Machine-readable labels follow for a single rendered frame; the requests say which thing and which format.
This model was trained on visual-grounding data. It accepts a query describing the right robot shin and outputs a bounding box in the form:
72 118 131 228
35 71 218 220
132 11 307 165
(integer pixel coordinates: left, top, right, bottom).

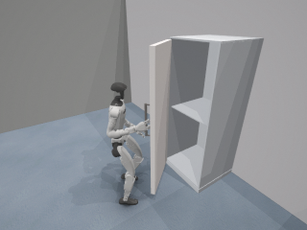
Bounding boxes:
123 174 136 201

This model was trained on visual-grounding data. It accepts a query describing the robot right hand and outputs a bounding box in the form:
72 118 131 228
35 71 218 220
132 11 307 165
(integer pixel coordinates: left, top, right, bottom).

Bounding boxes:
136 119 151 132

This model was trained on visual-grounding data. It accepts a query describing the robot left thigh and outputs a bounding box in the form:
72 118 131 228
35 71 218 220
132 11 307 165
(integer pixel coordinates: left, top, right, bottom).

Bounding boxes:
124 135 143 163

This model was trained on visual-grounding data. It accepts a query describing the right robot forearm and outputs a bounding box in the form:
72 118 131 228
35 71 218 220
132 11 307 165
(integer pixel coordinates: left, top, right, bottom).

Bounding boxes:
107 126 137 139

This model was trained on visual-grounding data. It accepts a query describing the left robot forearm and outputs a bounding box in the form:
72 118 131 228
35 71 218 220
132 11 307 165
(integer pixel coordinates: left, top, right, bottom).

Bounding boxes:
124 118 135 128

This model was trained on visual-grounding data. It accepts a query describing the handle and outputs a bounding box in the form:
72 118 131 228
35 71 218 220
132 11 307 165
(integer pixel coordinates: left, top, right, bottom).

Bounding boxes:
144 103 151 136

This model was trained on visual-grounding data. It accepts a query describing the fridge door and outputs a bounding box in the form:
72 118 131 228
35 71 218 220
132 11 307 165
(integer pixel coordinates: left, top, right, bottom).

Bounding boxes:
149 39 172 195

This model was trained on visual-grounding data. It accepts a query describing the robot left hand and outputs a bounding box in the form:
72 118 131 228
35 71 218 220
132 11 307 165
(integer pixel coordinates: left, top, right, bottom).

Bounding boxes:
136 131 148 138

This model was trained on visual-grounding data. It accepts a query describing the robot right upper arm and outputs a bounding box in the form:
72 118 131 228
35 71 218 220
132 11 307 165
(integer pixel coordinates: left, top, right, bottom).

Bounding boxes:
106 106 120 139

